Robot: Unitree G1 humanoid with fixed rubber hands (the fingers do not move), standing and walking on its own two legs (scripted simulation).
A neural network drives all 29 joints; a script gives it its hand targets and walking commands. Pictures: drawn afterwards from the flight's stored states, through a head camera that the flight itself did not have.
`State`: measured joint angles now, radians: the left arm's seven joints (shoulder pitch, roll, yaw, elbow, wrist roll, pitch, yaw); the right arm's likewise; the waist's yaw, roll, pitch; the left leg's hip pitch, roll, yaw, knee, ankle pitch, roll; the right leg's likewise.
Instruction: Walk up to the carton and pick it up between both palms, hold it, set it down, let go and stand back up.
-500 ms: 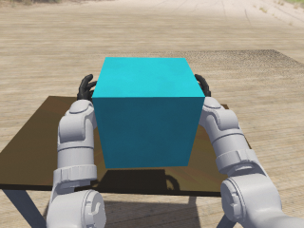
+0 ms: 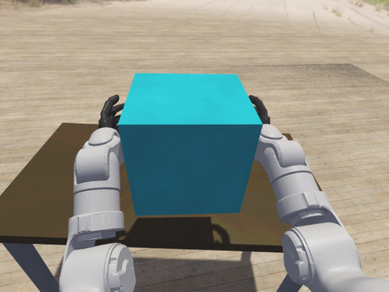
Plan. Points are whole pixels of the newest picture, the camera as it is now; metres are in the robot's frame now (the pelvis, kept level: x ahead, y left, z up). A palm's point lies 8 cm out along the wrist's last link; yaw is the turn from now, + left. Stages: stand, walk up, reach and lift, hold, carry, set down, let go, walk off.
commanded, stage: hold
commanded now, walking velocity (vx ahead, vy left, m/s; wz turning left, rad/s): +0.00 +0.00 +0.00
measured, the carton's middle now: (187, 142) +0.37 +0.02 +0.20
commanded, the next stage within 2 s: none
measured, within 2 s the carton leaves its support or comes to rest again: neither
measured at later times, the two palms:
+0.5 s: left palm (110, 133) +0.37 +0.17 +0.21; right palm (259, 131) +0.39 -0.13 +0.22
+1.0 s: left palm (110, 133) +0.37 +0.17 +0.21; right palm (259, 131) +0.39 -0.13 +0.21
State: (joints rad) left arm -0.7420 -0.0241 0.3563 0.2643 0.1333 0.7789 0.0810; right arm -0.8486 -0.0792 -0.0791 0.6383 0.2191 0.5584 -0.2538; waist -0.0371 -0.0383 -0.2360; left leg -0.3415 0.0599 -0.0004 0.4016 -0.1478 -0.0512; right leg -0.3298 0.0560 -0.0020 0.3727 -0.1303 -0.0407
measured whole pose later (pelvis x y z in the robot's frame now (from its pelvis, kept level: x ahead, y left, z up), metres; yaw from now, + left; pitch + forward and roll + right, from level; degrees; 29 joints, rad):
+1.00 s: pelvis +0.00 +0.00 +0.00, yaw +0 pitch +5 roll +0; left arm -0.74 -0.02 0.35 0.26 0.13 0.78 0.08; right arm -0.84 -0.08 -0.08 0.63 0.22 0.56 -0.25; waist -0.04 -0.04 -0.24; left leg -0.34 0.06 0.00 0.40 -0.15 -0.05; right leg -0.33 0.06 0.00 0.37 -0.13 -0.04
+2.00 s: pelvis +0.00 +0.00 +0.00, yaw +0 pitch +5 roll -1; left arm -0.74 -0.02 0.35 0.25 0.13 0.78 0.08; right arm -0.84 -0.08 -0.08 0.62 0.22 0.56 -0.25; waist -0.04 -0.04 -0.24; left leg -0.34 0.06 0.00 0.41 -0.15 -0.05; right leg -0.33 0.06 0.00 0.37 -0.13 -0.04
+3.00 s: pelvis +0.00 +0.00 +0.00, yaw +0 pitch +5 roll -1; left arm -0.74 -0.02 0.35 0.25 0.14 0.78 0.08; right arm -0.83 -0.08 -0.08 0.62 0.22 0.56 -0.25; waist -0.04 -0.04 -0.24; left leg -0.34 0.06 0.00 0.41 -0.15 -0.05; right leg -0.33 0.06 0.00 0.37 -0.13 -0.04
